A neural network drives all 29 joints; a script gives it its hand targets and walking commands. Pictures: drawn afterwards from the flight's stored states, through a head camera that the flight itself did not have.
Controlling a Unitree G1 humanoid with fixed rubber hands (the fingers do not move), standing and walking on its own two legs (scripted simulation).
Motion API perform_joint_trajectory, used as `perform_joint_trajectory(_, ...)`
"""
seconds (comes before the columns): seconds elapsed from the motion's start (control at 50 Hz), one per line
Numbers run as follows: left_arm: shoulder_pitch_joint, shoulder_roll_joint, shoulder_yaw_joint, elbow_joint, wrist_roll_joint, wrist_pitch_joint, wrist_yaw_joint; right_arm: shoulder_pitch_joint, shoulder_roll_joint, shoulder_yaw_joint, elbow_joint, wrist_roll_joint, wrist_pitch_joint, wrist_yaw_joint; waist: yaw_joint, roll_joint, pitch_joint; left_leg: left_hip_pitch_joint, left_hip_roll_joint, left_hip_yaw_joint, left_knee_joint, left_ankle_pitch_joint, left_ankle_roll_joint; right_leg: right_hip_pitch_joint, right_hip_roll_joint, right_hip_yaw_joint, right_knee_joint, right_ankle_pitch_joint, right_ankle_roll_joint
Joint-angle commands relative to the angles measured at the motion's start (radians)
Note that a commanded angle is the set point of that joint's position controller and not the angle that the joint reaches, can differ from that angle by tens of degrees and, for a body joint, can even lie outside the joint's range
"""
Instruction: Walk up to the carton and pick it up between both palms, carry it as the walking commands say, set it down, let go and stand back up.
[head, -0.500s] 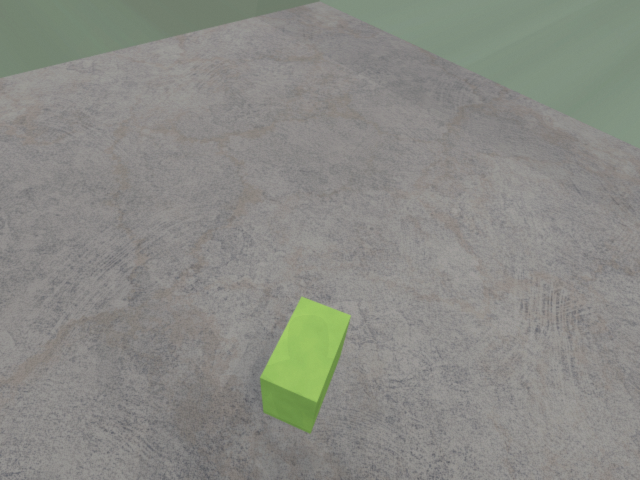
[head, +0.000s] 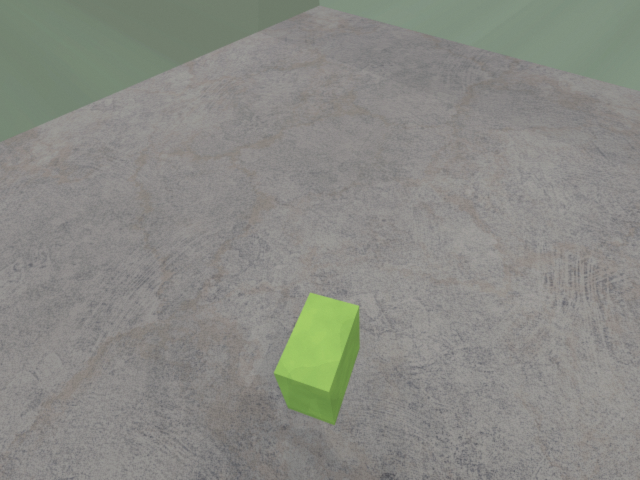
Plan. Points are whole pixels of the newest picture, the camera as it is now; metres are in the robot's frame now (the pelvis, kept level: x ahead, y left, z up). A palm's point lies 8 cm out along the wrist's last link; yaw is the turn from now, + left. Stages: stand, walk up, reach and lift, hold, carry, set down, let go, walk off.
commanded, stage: walk up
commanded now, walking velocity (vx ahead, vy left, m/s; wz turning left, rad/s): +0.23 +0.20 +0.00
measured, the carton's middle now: (322, 358) +0.59 +0.06 -0.65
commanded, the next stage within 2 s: none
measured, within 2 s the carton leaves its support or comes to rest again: neither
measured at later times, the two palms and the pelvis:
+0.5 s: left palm out of the picture +0.03 +0.31 -0.15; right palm out of the picture +0.06 -0.16 -0.15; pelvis +0.01 +0.07 -0.01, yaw -1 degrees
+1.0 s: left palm out of the picture -0.02 +0.34 -0.12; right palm out of the picture +0.04 -0.18 -0.15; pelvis +0.03 +0.08 +0.00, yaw -5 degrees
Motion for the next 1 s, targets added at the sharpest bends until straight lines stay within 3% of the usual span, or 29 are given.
perform_joint_trajectory(0.0,0.14,0.211,0.066,0.032,0.01,-0.003,-0.011,-0.045,-0.002,0.013,-0.07,0.004,-0.016,0.036,0.037,-0.309,0.033,-0.087,0.026,0.011,-0.174,0.018,0.009,0.042,-0.231,0.232,-0.309,-0.365,-0.143)
perform_joint_trajectory(0.08,0.064,0.187,0.055,0.02,0.016,-0.013,-0.037,-0.005,0.031,0.028,-0.028,0.025,-0.045,0.02,-0.004,-0.282,0.068,0.194,-0.023,0.106,-0.466,0.0,0.029,-0.112,-0.15,0.09,-0.248,-0.23,-0.129)
perform_joint_trajectory(0.1,0.019,0.162,0.037,0.033,0.003,-0.004,-0.035,0.005,0.022,0.036,-0.02,0.029,-0.063,-0.003,-0.046,-0.246,0.08,0.301,-0.032,0.097,-0.661,0.141,0.032,-0.097,-0.049,0.003,-0.106,0.109,-0.106)
perform_joint_trajectory(0.12,0.075,0.133,0.028,0.052,0.001,-0.005,-0.037,0.05,-0.001,0.028,-0.003,0.03,-0.082,-0.019,-0.057,-0.199,0.005,0.405,-0.018,0.108,-0.735,0.24,0.047,-0.07,-0.009,-0.025,-0.023,0.208,-0.076)
perform_joint_trajectory(0.14,0.118,0.092,0.009,0.059,-0.003,-0.009,-0.034,0.094,-0.057,0.012,0.018,0.026,-0.095,-0.03,-0.064,-0.079,-0.059,0.478,0.074,0.039,-0.719,0.284,0.054,-0.114,0.014,-0.021,0.029,0.083,-0.053)
perform_joint_trajectory(0.16,0.125,0.048,-0.01,0.033,-0.009,-0.006,-0.033,0.123,-0.142,-0.006,0.024,0.021,-0.104,-0.038,-0.045,0.185,-0.074,0.438,0.267,-0.187,-0.776,0.35,0.067,-0.18,0.062,-0.017,0.139,-0.238,-0.032)
perform_joint_trajectory(0.18,0.129,0.05,-0.002,0.029,-0.017,0.012,-0.031,0.095,-0.161,-0.009,0.016,0.023,-0.105,-0.039,-0.021,0.193,-0.043,0.348,0.347,-0.262,-0.805,0.315,0.099,-0.189,0.046,0.061,0.239,-0.363,-0.02)
perform_joint_trajectory(0.2,0.131,0.081,0.004,0.034,-0.014,0.024,-0.028,0.022,-0.136,-0.009,-0.009,0.018,-0.101,-0.046,-0.021,0.164,-0.017,0.293,0.343,-0.207,-0.85,0.186,0.151,-0.179,0.053,0.059,0.291,-0.322,-0.019)
perform_joint_trajectory(0.22,0.098,0.102,0.011,0.041,-0.012,0.03,-0.027,-0.015,-0.114,-0.007,-0.017,0.01,-0.098,-0.046,-0.024,0.19,0.022,0.249,0.309,-0.185,-0.867,0.147,0.175,-0.179,0.053,0.052,0.362,-0.27,-0.019)
perform_joint_trajectory(0.24,0.084,0.105,0.014,0.045,-0.014,0.032,-0.029,-0.024,-0.09,0.006,-0.009,0.007,-0.102,-0.049,-0.014,0.192,0.03,0.228,0.28,-0.158,-0.847,0.203,0.163,-0.177,0.055,0.069,0.407,-0.233,-0.023)
perform_joint_trajectory(0.28,0.119,0.098,0.011,0.07,-0.009,0.035,-0.04,-0.019,-0.055,0.017,-0.008,0.006,-0.104,-0.052,-0.008,0.2,-0.016,0.249,0.257,-0.103,-0.849,0.057,0.154,-0.172,0.051,0.05,0.468,-0.187,-0.017)
perform_joint_trajectory(0.3,0.124,0.092,0.011,0.079,-0.006,0.036,-0.04,-0.029,-0.051,0.015,-0.006,0.009,-0.105,-0.057,-0.006,0.19,-0.004,0.254,0.267,-0.089,-0.846,0.065,0.166,-0.192,0.051,0.045,0.478,-0.181,-0.013)
perform_joint_trajectory(0.34,0.076,0.068,0.007,0.073,-0.006,0.024,-0.042,0.018,-0.019,0.015,0.028,0.004,-0.108,-0.058,-0.023,0.164,0.023,0.262,0.239,-0.08,-0.869,-0.014,0.173,-0.18,0.044,0.025,0.365,-0.168,-0.017)
perform_joint_trajectory(0.38,0.055,0.041,0.007,0.057,-0.013,0.019,-0.024,0.033,-0.001,0.028,0.054,0.017,-0.101,-0.068,-0.02,0.13,0.066,0.276,0.225,-0.045,-0.746,0.524,0.179,-0.123,0.067,0.022,0.181,-0.191,-0.004)
perform_joint_trajectory(0.4,0.092,0.025,0.003,0.07,-0.015,0.015,-0.019,0.044,0.002,0.031,0.067,0.02,-0.099,-0.068,-0.008,0.123,0.037,0.303,0.222,-0.037,-0.704,0.594,0.179,-0.074,0.084,0.004,0.094,-0.132,-0.001)
perform_joint_trajectory(0.44,0.164,0.017,-0.005,0.107,-0.012,0.002,-0.01,0.037,0.012,0.031,0.075,0.028,-0.092,-0.06,0.031,0.08,-0.013,0.279,0.192,-0.037,-0.675,0.443,0.15,0.063,0.076,-0.015,-0.098,0.081,-0.017)
perform_joint_trajectory(0.46,0.152,0.056,0.007,0.107,-0.012,-0.006,-0.007,0.055,0.042,0.04,0.072,0.034,-0.093,-0.056,0.032,0.003,-0.037,0.224,0.15,-0.024,-0.665,0.304,0.119,0.138,0.005,0.033,-0.084,0.212,-0.034)
perform_joint_trajectory(0.48,0.109,0.093,0.013,0.097,-0.015,-0.011,-0.006,0.069,0.072,0.047,0.072,0.037,-0.092,-0.051,0.008,-0.121,-0.027,0.198,0.075,0.014,-0.642,0.174,0.087,0.146,-0.072,0.142,-0.12,0.313,-0.062)
perform_joint_trajectory(0.5,0.059,0.11,0.012,0.089,-0.012,-0.013,-0.009,0.094,0.085,0.044,0.085,0.04,-0.088,-0.05,-0.016,-0.148,-0.021,0.213,0.038,0.046,-0.64,0.069,0.066,0.126,-0.12,0.184,-0.141,0.343,-0.091)
perform_joint_trajectory(0.52,0.04,0.103,0.003,0.108,-0.01,-0.011,-0.013,0.091,0.078,0.038,0.089,0.041,-0.082,-0.053,-0.03,-0.161,0.0,0.291,0.039,0.033,-0.686,0.076,0.057,0.042,-0.109,0.182,-0.157,0.256,-0.111)
perform_joint_trajectory(0.54,0.022,0.089,0.001,0.106,-0.014,-0.011,-0.014,0.081,0.069,0.039,0.095,0.039,-0.083,-0.055,-0.037,-0.155,0.024,0.316,0.053,0.028,-0.7,0.117,0.06,0.015,-0.076,0.154,-0.155,0.166,-0.098)
perform_joint_trajectory(0.6,0.02,0.037,-0.007,0.11,-0.025,-0.022,-0.01,0.11,0.059,0.043,0.134,0.031,-0.093,-0.054,-0.031,-0.088,0.039,0.315,0.099,0.01,-0.729,0.236,0.07,0.053,-0.021,0.07,-0.126,0.205,-0.065)
perform_joint_trajectory(0.78,0.047,0.014,-0.006,0.155,-0.026,-0.022,-0.008,0.157,0.088,0.051,0.193,0.031,-0.1,-0.062,-0.029,-0.032,0.045,0.308,0.097,0.018,-0.753,0.243,0.062,0.086,-0.014,0.057,-0.126,0.212,-0.061)
perform_joint_trajectory(0.8,0.055,0.112,0.031,0.13,-0.01,-0.008,0.001,0.13,0.014,0.033,0.122,-0.001,-0.098,-0.06,0.001,-0.002,0.045,0.242,0.091,0.06,-0.636,0.203,0.058,0.059,-0.025,0.051,-0.056,0.148,-0.059)
perform_joint_trajectory(0.82,0.27,0.216,0.046,0.194,0.02,0.008,0.012,0.052,-0.054,-0.024,0.09,-0.007,-0.063,-0.048,0.075,0.059,0.068,0.01,-0.024,0.114,-0.392,-0.139,0.012,0.175,-0.252,0.442,-0.206,-0.077,-0.167)
perform_joint_trajectory(0.84,0.289,0.273,0.059,0.203,0.012,0.017,0.025,0.027,-0.029,-0.009,0.055,-0.003,-0.042,-0.042,0.087,-0.035,0.067,-0.117,-0.006,-0.023,-0.202,-0.179,-0.002,0.16,-0.35,0.639,-0.264,-0.139,-0.229)
perform_joint_trajectory(0.88,0.163,0.248,0.071,0.163,-0.004,0.016,0.035,0.033,0.006,0.014,0.036,-0.011,-0.047,-0.033,0.059,-0.123,0.096,-0.181,0.047,-0.095,-0.089,-0.091,0.008,0.089,-0.326,0.553,-0.252,-0.202,-0.244)
perform_joint_trajectory(0.92,0.083,0.199,0.064,0.121,-0.007,0.007,0.026,0.059,0.001,0.011,0.032,-0.014,-0.058,-0.029,0.029,-0.196,0.065,-0.13,0.058,-0.107,-0.076,0.0,0.014,0.017,-0.236,0.43,-0.22,-0.164,-0.181)
perform_joint_trajectory(0.98,0.111,0.189,0.064,0.113,0.006,0.006,0.021,0.028,0.014,0.011,-0.002,-0.011,-0.048,-0.018,0.026,-0.215,0.035,-0.076,0.033,-0.058,-0.153,0.023,0.0,-0.041,-0.191,0.382,-0.23,-0.149,-0.169)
